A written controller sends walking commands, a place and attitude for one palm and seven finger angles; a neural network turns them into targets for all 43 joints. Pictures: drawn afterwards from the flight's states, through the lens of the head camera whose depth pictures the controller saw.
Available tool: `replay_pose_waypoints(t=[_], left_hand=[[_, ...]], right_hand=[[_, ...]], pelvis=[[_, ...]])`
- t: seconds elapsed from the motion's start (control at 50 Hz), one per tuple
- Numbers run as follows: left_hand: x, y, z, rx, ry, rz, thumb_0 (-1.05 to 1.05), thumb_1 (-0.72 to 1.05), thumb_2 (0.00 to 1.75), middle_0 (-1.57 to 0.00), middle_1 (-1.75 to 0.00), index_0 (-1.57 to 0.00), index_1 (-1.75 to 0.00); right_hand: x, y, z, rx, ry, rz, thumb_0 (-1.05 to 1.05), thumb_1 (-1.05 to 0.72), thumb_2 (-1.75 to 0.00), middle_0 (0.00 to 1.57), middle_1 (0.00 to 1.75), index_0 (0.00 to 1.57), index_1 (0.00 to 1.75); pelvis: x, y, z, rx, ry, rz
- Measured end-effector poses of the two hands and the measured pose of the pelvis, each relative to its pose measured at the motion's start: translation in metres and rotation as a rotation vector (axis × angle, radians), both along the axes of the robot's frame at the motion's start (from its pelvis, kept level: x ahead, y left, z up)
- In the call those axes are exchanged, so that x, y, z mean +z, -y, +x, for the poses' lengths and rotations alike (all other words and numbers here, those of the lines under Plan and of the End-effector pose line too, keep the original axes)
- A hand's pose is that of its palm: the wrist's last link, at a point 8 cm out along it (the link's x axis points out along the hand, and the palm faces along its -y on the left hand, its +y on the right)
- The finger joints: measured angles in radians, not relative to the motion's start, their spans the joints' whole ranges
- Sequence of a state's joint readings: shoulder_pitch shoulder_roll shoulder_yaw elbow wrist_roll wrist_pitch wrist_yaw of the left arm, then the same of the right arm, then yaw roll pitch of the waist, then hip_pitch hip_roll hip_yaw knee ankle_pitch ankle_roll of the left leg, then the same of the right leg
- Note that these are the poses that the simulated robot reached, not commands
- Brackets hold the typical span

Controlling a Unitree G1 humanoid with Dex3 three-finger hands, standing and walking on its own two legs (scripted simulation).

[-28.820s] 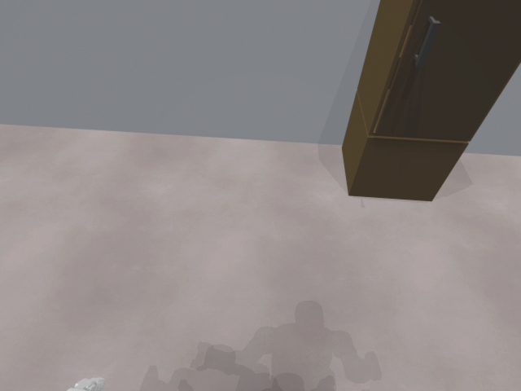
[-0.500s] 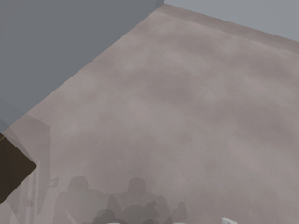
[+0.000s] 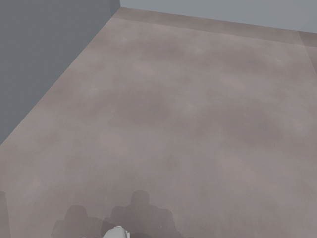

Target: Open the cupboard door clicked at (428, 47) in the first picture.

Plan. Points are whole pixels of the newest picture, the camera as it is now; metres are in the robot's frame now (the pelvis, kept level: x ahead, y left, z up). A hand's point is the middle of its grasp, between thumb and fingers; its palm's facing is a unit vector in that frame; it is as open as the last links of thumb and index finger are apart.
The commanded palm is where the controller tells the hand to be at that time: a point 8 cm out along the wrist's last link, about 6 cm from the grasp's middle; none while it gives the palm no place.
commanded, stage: walk to a spot facing it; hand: left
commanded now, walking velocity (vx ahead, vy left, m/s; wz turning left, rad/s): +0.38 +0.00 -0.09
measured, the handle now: out of the picture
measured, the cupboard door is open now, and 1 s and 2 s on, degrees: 45 45 45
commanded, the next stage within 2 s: turn to face it in 0.74 s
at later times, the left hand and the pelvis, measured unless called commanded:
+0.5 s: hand (112, 177) +0.33 +0.16 -0.17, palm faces -0.05 -0.98 -0.19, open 7.4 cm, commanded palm none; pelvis +0.23 -0.02 -0.02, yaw -4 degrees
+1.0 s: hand (121, 144) +0.47 +0.15 -0.19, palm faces +0.06 -0.99 -0.16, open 7.4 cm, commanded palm none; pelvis +0.45 -0.03 -0.01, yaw +1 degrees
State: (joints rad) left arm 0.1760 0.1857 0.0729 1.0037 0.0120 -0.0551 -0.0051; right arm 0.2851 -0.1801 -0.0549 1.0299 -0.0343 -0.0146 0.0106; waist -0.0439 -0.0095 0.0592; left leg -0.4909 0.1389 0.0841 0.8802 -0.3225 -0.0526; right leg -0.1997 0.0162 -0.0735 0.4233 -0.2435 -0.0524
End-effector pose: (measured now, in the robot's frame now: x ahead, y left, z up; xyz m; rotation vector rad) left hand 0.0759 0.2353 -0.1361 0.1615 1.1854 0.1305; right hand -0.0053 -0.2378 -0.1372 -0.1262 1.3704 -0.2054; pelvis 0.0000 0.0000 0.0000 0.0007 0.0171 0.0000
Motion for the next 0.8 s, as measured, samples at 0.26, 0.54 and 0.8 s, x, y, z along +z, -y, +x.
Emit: replay_pose_waypoints(t=[0.26, 0.54, 0.8], left_hand=[[-0.022, -0.033, 0.049, 0.022, -0.215, -0.014, 0.00, 0.92, 0.90, -0.20, -0.30, -0.20, -0.30], [-0.008, 0.032, 0.261, -0.059, 0.028, 0.002, 0.00, 0.91, 0.90, -0.20, -0.30, -0.20, -0.30], [-0.018, 0.046, 0.278, 0.059, -0.226, -0.056, 0.00, 0.92, 0.90, -0.20, -0.30, -0.20, -0.30]], right_hand=[[0.002, -0.031, 0.185, 0.055, 0.229, -0.022, 0.00, -0.91, -0.90, 0.20, 0.30, 0.20, 0.30], [-0.026, 0.022, 0.188, -0.070, -0.135, 0.042, 0.01, -0.92, -0.90, 0.20, 0.30, 0.20, 0.30], [0.004, 0.029, 0.435, 0.061, 0.144, 0.003, 0.01, -0.91, -0.90, 0.19, 0.30, 0.20, 0.30]], pelvis=[[-0.011, -0.023, 0.122, -0.053, 0.019, 0.000], [-0.018, 0.029, 0.248, -0.065, 0.023, 0.011], [-0.003, 0.033, 0.374, -0.024, 0.008, -0.013]])
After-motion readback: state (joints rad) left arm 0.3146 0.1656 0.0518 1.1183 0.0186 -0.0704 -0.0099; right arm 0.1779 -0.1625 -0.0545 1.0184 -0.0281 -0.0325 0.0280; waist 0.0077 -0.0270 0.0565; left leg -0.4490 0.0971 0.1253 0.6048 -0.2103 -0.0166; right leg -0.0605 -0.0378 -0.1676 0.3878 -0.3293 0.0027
